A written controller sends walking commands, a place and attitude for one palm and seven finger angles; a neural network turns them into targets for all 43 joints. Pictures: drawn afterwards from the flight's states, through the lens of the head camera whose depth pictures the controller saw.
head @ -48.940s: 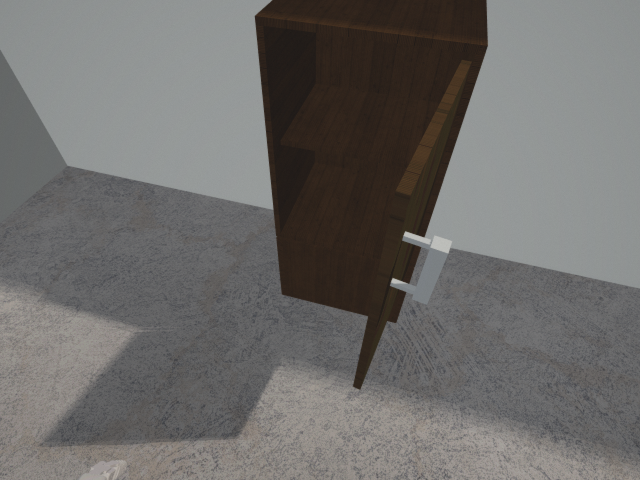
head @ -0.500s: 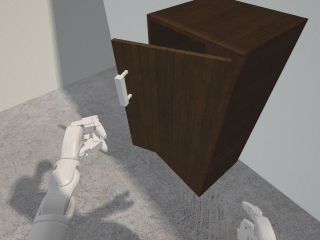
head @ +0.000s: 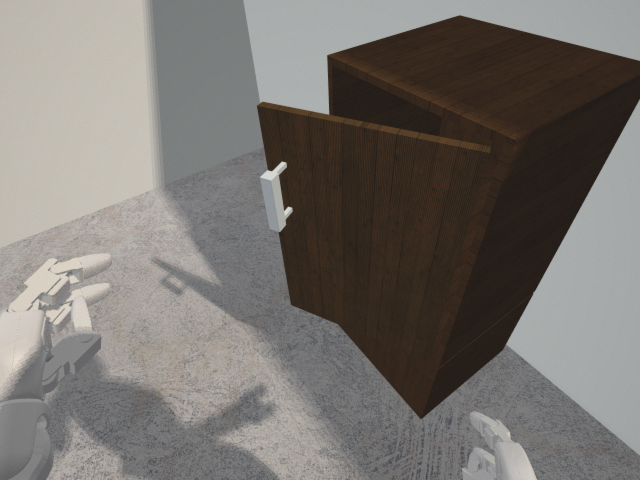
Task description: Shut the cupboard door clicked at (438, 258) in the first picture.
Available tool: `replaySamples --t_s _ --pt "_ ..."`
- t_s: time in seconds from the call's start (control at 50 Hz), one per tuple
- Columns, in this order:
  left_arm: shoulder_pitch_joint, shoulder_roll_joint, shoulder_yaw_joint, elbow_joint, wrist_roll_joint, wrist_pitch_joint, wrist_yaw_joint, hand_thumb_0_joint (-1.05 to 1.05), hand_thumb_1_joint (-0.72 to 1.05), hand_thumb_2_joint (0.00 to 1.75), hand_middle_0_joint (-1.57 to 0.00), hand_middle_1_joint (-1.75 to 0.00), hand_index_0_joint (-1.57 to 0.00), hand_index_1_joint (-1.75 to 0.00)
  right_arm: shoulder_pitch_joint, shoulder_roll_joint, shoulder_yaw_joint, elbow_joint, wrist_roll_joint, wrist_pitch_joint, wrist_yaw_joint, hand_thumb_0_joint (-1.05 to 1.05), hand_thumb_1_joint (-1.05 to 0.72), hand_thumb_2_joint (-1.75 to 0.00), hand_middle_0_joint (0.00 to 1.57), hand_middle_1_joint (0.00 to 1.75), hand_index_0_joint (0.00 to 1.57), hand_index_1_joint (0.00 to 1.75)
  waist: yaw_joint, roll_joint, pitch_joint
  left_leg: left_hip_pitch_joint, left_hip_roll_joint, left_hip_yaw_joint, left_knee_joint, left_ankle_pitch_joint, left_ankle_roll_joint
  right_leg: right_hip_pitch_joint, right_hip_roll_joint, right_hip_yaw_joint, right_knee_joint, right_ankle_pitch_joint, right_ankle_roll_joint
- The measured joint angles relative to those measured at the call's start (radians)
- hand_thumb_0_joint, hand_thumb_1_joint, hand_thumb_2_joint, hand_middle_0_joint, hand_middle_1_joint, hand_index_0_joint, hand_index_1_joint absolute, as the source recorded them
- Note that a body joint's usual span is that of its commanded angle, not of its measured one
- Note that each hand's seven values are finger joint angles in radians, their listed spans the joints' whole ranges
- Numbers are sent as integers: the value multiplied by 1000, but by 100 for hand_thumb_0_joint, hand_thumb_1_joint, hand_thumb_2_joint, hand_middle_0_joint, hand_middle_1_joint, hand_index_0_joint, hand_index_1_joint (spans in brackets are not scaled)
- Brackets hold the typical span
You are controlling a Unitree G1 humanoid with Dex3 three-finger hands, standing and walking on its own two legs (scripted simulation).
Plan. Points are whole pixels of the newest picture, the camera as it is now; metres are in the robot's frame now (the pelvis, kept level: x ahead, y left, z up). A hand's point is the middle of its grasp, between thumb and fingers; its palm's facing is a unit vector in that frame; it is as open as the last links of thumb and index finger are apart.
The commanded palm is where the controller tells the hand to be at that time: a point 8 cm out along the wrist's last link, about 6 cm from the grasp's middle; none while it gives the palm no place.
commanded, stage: draw the hand back to the body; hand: left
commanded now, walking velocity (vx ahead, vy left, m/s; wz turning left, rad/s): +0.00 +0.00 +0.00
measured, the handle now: (279, 196) +0.62 +0.16 +0.01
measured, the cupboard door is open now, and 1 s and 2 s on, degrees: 28 28 28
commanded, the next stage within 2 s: step back with the hand held close in 0.44 s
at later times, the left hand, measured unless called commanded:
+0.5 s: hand (75, 349) +0.19 +0.26 +0.16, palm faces +0.45 -0.80 -0.41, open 7.4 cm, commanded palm +0.14 +0.29 +0.17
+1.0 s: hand (42, 360) +0.17 +0.28 +0.16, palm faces +0.36 -0.78 -0.51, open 7.4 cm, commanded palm +0.11 +0.32 +0.17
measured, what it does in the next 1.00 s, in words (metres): stands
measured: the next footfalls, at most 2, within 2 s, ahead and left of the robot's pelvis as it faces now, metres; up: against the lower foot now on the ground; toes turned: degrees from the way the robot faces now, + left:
right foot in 1.74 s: -0.12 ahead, -0.10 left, +0.00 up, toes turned +8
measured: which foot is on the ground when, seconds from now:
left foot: down 0.00-1.00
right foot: down 0.00-1.00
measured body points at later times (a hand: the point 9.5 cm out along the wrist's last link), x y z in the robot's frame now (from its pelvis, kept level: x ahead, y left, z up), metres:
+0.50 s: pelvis +0.00 -0.01 +0.00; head -0.03 -0.03 +0.45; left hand +0.16 +0.30 +0.18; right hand +0.19 -0.22 -0.08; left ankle +0.01 +0.11 -0.74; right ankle -0.05 -0.11 -0.74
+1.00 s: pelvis -0.03 +0.02 -0.01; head -0.03 +0.01 +0.44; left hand +0.15 +0.32 +0.18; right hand +0.14 -0.23 -0.09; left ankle +0.01 +0.11 -0.74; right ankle -0.05 -0.11 -0.74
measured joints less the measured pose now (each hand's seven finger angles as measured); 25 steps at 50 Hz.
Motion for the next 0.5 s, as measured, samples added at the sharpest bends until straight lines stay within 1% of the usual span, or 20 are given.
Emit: replaySamples --t_s 0.1,0.14,0.24,0.32,0.4,0.5 --pt "87 25 70 -62 -4 -20 7 2 90 90 -39 -49 -38 -50 14 -12 -21 11 2 -22 -2 2 -91 -90 20 30 20 30 2 3 -10 -2 3 1 10 -9 -2 -1 3 1 5 -6 -2" --pt "102 26 82 -70 -3 -27 12 1 90 90 -34 -44 -34 -45 17 -19 -29 12 2 -30 -4 2 -91 -90 20 30 20 30 6 5 -11 -3 3 -1 13 -11 -2 -1 3 -1 8 -8 -2" --pt "77 0 69 -48 1 -28 17 1 90 90 -26 -36 -26 -36 9 -29 -37 19 1 -41 -12 2 -91 -90 20 30 20 30 15 3 -8 -3 -1 -6 10 -5 -2 -4 -1 -6 17 -12 -2" --pt "62 -12 51 -39 2 -23 15 1 90 90 -23 -32 -23 -33 -3 -21 -34 19 1 -48 -16 2 -91 -90 20 30 20 30 13 -6 -8 0 2 -7 9 -3 -5 -2 2 -7 18 -11 -5" --pt "65 -5 46 -51 2 -27 11 2 89 90 -22 -31 -22 -31 -10 -9 -28 13 -1 -57 -16 2 -91 -90 20 30 20 30 6 -11 -9 5 7 -5 10 -5 -8 3 7 -4 15 -9 -8" --pt "67 8 58 -59 -2 -35 7 1 89 90 -21 -30 -21 -31 -12 0 -23 6 -1 -59 -14 2 -91 -90 20 30 20 30 3 -11 -7 9 12 -2 7 -4 -11 8 12 -1 8 -4 -10"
